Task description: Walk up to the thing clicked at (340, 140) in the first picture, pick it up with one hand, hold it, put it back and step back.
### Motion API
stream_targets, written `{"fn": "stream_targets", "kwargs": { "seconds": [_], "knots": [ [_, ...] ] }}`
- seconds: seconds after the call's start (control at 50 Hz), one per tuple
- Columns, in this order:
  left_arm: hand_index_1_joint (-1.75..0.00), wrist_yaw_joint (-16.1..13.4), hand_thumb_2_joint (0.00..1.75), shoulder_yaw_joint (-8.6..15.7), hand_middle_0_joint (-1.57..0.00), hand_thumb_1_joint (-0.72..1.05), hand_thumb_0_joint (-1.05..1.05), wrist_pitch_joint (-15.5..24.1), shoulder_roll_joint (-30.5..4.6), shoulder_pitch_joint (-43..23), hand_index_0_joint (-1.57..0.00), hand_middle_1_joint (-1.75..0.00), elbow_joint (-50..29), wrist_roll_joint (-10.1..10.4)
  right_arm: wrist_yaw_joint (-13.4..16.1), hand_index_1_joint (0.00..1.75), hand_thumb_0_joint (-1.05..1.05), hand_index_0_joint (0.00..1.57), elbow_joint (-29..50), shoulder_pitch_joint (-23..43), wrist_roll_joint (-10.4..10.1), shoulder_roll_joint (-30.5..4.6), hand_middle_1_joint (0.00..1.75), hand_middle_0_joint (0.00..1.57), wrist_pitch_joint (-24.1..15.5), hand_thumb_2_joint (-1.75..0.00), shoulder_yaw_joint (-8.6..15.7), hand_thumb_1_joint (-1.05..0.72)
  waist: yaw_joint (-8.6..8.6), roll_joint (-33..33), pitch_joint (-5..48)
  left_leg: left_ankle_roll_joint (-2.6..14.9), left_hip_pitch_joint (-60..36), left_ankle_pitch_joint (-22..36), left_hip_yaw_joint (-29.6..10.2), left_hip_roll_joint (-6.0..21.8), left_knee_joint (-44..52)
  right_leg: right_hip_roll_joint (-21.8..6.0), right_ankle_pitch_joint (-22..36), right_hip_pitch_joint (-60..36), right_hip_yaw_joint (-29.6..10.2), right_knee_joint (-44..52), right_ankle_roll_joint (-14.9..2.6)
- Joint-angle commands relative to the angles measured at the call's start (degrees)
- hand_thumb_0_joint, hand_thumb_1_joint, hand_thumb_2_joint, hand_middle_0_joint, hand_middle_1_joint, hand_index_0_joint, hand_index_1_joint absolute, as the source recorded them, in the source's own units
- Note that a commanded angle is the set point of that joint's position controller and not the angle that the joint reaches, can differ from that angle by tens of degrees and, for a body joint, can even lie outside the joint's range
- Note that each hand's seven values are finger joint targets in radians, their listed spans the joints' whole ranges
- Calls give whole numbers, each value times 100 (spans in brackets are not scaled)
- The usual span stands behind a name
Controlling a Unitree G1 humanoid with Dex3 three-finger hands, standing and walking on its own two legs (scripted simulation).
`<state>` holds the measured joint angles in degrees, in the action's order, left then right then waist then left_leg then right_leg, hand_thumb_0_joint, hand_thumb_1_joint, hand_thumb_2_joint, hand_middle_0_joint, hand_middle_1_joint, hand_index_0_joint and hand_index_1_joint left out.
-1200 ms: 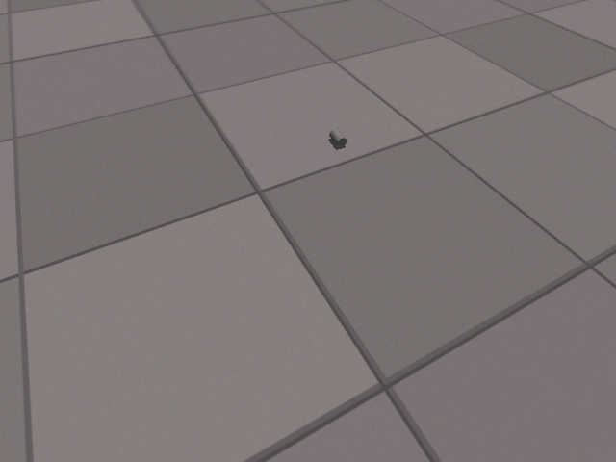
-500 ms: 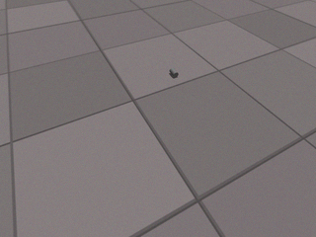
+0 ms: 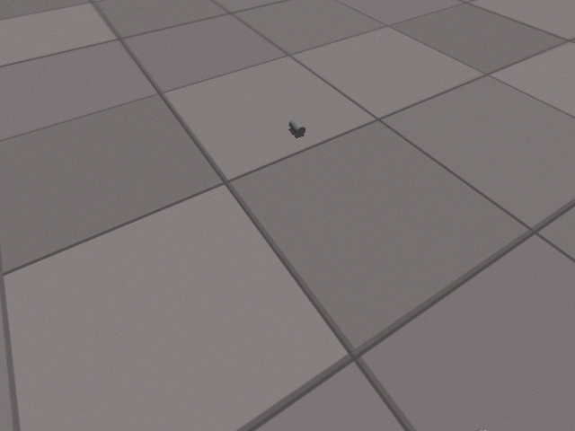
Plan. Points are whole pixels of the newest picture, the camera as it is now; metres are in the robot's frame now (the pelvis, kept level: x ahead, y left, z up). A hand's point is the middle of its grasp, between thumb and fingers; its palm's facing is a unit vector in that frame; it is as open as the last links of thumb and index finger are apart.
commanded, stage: walk up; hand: left
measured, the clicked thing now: (297, 127) +1.79 -0.01 -0.75
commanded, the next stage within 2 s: none
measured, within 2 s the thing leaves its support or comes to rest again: neither
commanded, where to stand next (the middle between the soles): +1.40 +0.21 m, yaw -62 degrees
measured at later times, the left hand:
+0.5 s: hand (158, 355) +0.27 +0.24 -0.14, palm faces -0.25 -0.86 -0.45, open 7.4 cm
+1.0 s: hand (228, 165) +0.74 +0.18 -0.12, palm faces -0.56 -0.68 -0.47, open 7.4 cm
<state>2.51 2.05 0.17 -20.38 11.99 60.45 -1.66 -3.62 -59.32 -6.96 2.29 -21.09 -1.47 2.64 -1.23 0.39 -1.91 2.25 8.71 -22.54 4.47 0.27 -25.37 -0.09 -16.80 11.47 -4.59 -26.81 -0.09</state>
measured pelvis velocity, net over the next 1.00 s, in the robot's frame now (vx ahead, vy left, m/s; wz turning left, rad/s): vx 0.46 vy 0.02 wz -0.57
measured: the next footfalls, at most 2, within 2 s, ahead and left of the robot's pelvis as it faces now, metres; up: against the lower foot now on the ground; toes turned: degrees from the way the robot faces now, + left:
right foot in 0.24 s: +0.13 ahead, -0.19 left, +0.00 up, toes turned -19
left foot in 0.64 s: +0.50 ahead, +0.08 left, +0.00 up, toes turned -19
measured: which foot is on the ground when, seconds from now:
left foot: down 0.00-0.24, up 0.26-0.62, down 0.64-1.00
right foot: down 0.00-0.00, up 0.02-0.22, down 0.24-0.68, up 0.70-1.00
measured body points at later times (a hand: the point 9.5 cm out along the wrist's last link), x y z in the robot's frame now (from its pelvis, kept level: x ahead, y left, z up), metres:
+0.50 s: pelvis +0.18 -0.03 -0.02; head +0.17 -0.06 +0.43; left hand +0.28 +0.28 -0.11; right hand +0.24 -0.38 -0.11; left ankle +0.36 +0.08 -0.69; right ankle +0.09 -0.18 -0.74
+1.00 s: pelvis +0.46 +0.02 -0.01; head +0.48 -0.01 +0.44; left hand +0.77 +0.21 -0.09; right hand +0.27 -0.24 -0.13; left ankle +0.46 +0.10 -0.74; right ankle +0.50 -0.13 -0.71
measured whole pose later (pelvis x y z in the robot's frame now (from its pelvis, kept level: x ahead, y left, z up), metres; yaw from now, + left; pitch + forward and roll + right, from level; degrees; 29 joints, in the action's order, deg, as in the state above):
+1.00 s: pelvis +0.46 +0.02 -0.01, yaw -33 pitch +0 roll +1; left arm -0.8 2.5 2.4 -26.0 10.1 51.5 1.3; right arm -4.8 -47.2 -23.2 3.3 -24.1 -0.9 6.2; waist 7.7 -0.7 -3.1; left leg 3.7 6.5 -18.5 14.6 -0.6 -25.1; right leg -2.9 -13.0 31.7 4.0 -46.2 -1.2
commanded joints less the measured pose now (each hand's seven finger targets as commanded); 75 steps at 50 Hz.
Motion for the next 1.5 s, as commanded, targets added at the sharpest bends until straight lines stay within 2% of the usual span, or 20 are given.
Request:
{"fn": "stream_targets", "kwargs": {
  "seconds": [0.0, 0.08, 0.18, 0.22, 0.26, 0.28, 0.36, 0.52, 0.62, 0.64, 0.68, 0.78, 0.96, 1.04, 1.06, 1.08, 1.12, 1.24, 1.38, 1.48],
  "knots": [
    [-30, 18, 90, 411, -20, 90, 0, 253, -1455, -1823, -20, -30, -1239, -15, 30, 30, 0, 20, 829, -308, -24, -1938, 30, 20, -192, -90, 693, -90, 1033, -1038, -203, 1147, -1432, -1598, -2600, 2915, 1979, -499, -1076, 3713, 437, -2525, -63],
    [-30, 238, 90, 512, -20, 90, 0, 164, -1602, -93, -20, -30, -866, 132, 4, 30, 0, 20, 1356, 564, 72, -1746, 30, 20, -237, -90, 685, -90, 41, -732, 241, 856, -804, -1247, -956, 2038, 1583, -876, -706, 2043, 525, -2285, 13],
    [-30, 182, 90, 663, -20, 90, 0, 298, -1660, 1117, -20, -30, -509, 155, -142, 30, 0, 20, 1714, 974, 84, -1601, 30, 20, -119, -90, 624, -90, -490, 69, 263, 472, 1360, -1721, 771, 1003, -762, -484, 592, -932, 1350, -824, -46],
    [-30, -79, 90, 882, -20, 90, 0, 389, -2315, 2289, -20, -30, -327, 57, -210, 30, 0, 20, 1921, 905, 94, -992, 30, 20, -82, -90, 377, -90, -1094, 2260, 102, 0, 3861, -1947, 665, 0, -4056, -952, -1787, -2207, -624, 73, -667],
    [-30, -207, 90, 775, -20, 90, 0, 453, -2507, 1319, -20, -30, -883, 121, -299, 30, 0, 20, 2197, 866, 7, -1369, 30, 20, -87, -90, 430, -90, -440, 1316, -222, -235, 4150, -1239, -980, 223, -4515, -2467, -3882, -1175, -4370, 2105, -1574],
    [-30, -250, 90, 760, -20, 90, 0, 513, -2663, 850, -20, -30, -1082, 157, -310, 30, 0, 20, 2141, 1020, -4, -1641, 30, 20, -139, -90, 464, -90, -271, 909, -285, -230, 4129, -1089, -1187, 568, -4472, -2651, -3828, -1031, -4458, 2256, -1858],
    [-30, -395, 90, 663, -20, 90, 0, 645, -2440, 320, -20, -30, -1254, 228, -310, 30, 0, 20, 1860, 403, -60, -1811, 30, 20, -97, -90, 491, -90, 176, 474, -288, -201, 3128, -2, -1248, 960, -3553, -1939, -1731, -178, -2142, 1362, -1194],
    [-30, -371, 90, 607, -20, 90, 0, 784, -2389, 59, -20, -30, -1384, 132, -578, 30, 0, 20, 2084, 289, -55, -1487, 30, 20, 95, -90, 573, -90, 409, 521, -478, -350, 1420, 2036, -494, 746, -1703, -885, -474, 1347, -239, 1339, -807],
    [-30, -465, 90, 492, -20, 90, 0, 642, -2054, 266, -20, -30, -1350, 52, -411, 30, 0, 20, 1561, -1542, 23, -1824, 30, 20, -13, -90, 885, -90, 1214, -554, 791, -12, -1207, 770, -431, 428, -914, -734, 1113, 1558, 8, -2220, -547],
    [-30, -489, 90, 292, -20, 90, 0, 623, -1472, 647, -20, -30, -1302, 57, -276, 30, 0, 20, 1443, -2250, 110, -2112, 30, 20, -77, -90, 986, -90, 1454, -1718, 998, 41, -1925, -389, -1432, 1030, -365, -202, -586, 2502, 139, -3729, -285],
    [-30, -630, 90, 142, -20, 90, 0, 572, -1373, 1216, -20, -30, -1220, 239, -130, 30, 0, 20, 1686, -1131, -144, -2732, 30, 20, -153, -90, 1086, -90, 662, -2788, 904, 459, -1332, -1651, -4404, 2417, 1601, 23, -1324, 3349, -108, -5471, -539],
    [-30, -411, 90, 379, -20, 90, 0, 463, -1919, 721, -20, -30, -861, 397, -65, 30, 0, 20, 1853, -615, -57, -1621, 30, 20, -205, -90, 767, -90, 431, -1224, 407, 36, -35, 920, -1149, 1380, 886, -576, 238, 2340, 71, -3906, -205],
    [-30, -351, 90, 278, -20, 90, 0, 389, -1353, -353, -20, -30, -1373, 329, -41, 30, 0, 20, 2027, -999, 113, -1436, 30, 20, -116, -90, 692, -90, 637, -865, 53, 355, -82, 3243, 102, 1352, 690, -290, 624, 1543, 1078, -1445, -192],
    [-30, -447, 90, 491, -20, 90, 0, 359, -1528, 912, -20, -30, -1037, 296, -53, 30, 0, 20, 2311, -436, 102, -1455, 30, 20, 0, -90, 646, -90, -221, -162, 399, 104, 1288, 2936, 363, 1201, -844, -284, 1012, -894, 978, -647, -463],
    [-30, -533, 90, 656, -20, 90, 0, 387, -1865, 1718, -20, -30, -842, 253, -66, 30, 0, 20, 2385, -554, 122, -1298, 30, 20, 6, -90, 575, -90, -572, 499, 911, -103, 1871, 2730, 466, 837, -2207, -407, 526, -2056, 585, -428, -603],
    [-30, -624, 90, 745, -20, 90, 0, 406, -2164, 1964, -20, -30, -880, 222, -61, 30, 0, 20, 2328, -1102, 109, -965, 30, 20, 33, -90, 465, -90, -529, 1487, 1076, -312, 2972, -475, 287, 208, -3451, -1533, -358, -2777, -1465, 340, -996],
    [-30, -748, 90, 744, -20, 90, 0, 400, -2458, 1249, -20, -30, -1319, 266, -23, 30, 0, 20, 2288, -1349, 140, -1723, 30, 20, 177, -90, 645, -90, -235, 478, 929, -612, 3786, -1000, -1170, 345, -4763, -2688, -1521, -2217, -3841, 799, -1871],
    [-30, -714, 90, 612, -20, 90, 0, 669, -1974, 552, -20, -30, -1503, 214, -126, 30, 0, 20, 1941, -1198, 54, -1461, 30, 20, 347, -90, 587, -90, 402, 287, -143, -342, 2560, 523, -1009, 664, -4132, -1268, 1062, 371, -806, 718, -907],
    [-30, -720, 90, 701, -20, 90, 0, 772, -2337, 883, -20, -30, -1463, 17, -330, 30, 0, 20, 2265, -295, 126, -1464, 30, 20, 459, -90, 693, -90, 224, 690, -294, -422, 2419, 1046, -725, 982, -3287, -1090, -579, 1214, -627, 743, -1083],
    [-30, -821, 90, 770, -20, 90, 0, 757, -2664, 1015, -20, -30, -1489, -16, -354, 30, 0, 20, 2465, 206, 124, -1538, 30, 20, 344, -90, 746, -90, 198, 760, 90, -221, 2117, 325, -834, 938, -2307, -1433, 573, 744, -937, -188, -1239]
  ]
}}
